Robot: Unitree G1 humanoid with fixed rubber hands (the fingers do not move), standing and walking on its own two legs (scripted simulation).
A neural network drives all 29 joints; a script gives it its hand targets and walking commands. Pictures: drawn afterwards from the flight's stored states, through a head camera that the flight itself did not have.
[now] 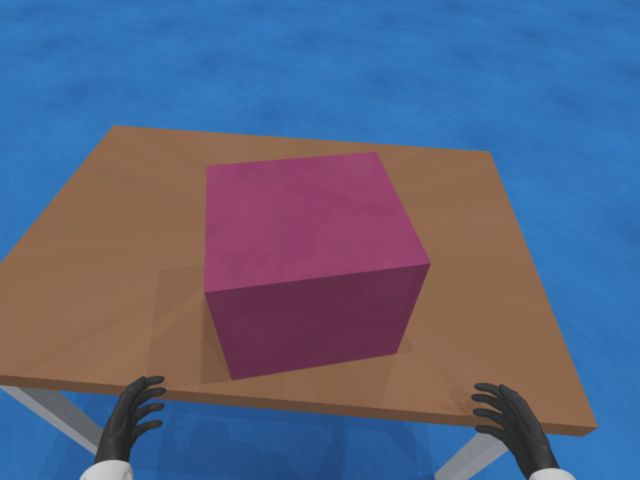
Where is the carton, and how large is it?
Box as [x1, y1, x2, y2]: [204, 152, 430, 379]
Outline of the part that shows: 376,152 207,166 204,292 232,379 354,360 396,352 430,263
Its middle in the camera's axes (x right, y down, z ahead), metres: -0.02 +0.04 +0.62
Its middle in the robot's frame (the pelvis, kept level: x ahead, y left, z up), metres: +0.42 +0.06 -0.01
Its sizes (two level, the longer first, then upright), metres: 0.268 0.235 0.237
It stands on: a table, 0.66 m high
